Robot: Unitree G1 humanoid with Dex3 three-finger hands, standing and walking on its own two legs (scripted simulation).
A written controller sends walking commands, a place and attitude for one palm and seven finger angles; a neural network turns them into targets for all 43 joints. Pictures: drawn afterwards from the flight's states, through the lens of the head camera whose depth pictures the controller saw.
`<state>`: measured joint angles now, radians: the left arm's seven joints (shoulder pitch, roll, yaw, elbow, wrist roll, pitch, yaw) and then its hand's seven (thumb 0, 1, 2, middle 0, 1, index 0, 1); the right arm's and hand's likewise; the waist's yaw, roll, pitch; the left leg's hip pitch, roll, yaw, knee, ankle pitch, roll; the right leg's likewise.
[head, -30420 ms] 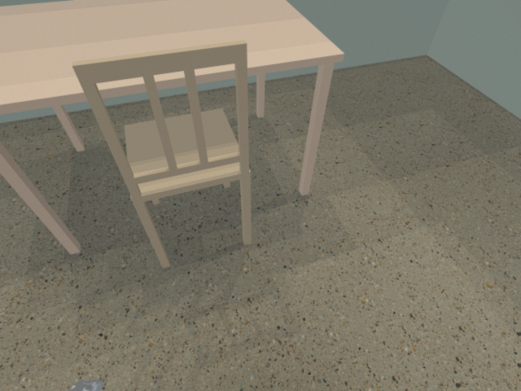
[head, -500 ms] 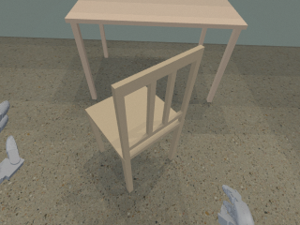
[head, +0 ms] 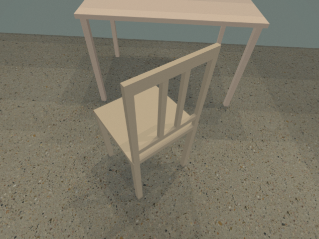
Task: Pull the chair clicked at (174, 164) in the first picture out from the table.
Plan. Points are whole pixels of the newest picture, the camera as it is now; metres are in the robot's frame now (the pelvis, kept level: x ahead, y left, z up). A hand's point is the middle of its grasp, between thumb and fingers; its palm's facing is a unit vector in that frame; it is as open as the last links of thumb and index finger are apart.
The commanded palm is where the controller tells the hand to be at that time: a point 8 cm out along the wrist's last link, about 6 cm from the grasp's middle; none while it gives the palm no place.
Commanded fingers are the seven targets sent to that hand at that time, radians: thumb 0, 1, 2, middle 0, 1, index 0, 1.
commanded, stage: let the arm hang, fingers relaxed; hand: left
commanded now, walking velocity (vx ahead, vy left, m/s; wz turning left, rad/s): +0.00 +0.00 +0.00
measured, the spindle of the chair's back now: (161, 112) +0.56 +0.02 -0.06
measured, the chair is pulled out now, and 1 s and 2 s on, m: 0.58 0.58 0.58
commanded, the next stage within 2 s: look to check the result in 0.78 s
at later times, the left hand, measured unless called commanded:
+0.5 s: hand out of the picture +0.00 +0.17 -0.17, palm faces +0.03 -0.98 -0.19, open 7.3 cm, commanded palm none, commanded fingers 0.00 0.90 0.90 -0.20 -0.30 -0.20 -0.30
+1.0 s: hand out of the picture +0.00 +0.16 -0.17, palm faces +0.04 -0.98 -0.19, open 7.3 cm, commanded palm none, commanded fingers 0.00 0.90 0.90 -0.20 -0.30 -0.20 -0.30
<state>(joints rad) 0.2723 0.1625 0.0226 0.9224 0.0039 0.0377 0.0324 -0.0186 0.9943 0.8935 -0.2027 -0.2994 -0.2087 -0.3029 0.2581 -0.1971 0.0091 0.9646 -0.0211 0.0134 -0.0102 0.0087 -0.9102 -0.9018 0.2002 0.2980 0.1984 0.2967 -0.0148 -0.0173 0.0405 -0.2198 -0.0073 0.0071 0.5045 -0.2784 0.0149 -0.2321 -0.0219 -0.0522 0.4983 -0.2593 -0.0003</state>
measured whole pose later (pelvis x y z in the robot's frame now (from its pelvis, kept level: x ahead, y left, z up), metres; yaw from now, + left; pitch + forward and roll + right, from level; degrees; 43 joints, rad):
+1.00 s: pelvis +0.01 -0.01 +0.01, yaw +0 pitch -1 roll +0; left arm 0.29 0.13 0.01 1.12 0.00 -0.01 0.03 0.00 0.91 0.90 -0.19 -0.30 -0.20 -0.30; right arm 0.32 -0.13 0.00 1.12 -0.01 0.00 -0.04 0.00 -0.91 -0.90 0.20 0.30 0.20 0.30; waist 0.00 0.01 0.04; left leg -0.15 0.01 0.01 0.42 -0.25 0.00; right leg -0.17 -0.01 -0.05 0.41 -0.23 -0.01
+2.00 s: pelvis +0.02 -0.01 +0.01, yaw +0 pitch -1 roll +0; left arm 0.29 0.13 0.01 1.13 0.00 -0.01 0.04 0.00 0.91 0.90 -0.19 -0.30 -0.20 -0.30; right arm 0.31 -0.12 0.00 1.13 -0.01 -0.01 -0.05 0.00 -0.91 -0.90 0.20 0.30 0.20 0.30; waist 0.00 0.01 0.04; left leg -0.12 0.00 0.01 0.40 -0.26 0.00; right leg -0.14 -0.01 -0.05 0.41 -0.25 -0.01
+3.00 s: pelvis +0.03 -0.01 +0.01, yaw +0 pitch -1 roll +0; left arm 0.29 0.12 0.02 1.13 0.00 -0.01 0.04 0.00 0.91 0.90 -0.19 -0.30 -0.20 -0.30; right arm 0.30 -0.12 0.00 1.14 -0.01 -0.01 -0.05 0.00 -0.91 -0.90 0.20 0.30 0.20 0.30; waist 0.00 0.02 0.04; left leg -0.12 0.01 0.00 0.40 -0.26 -0.01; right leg -0.14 0.00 -0.06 0.41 -0.25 -0.02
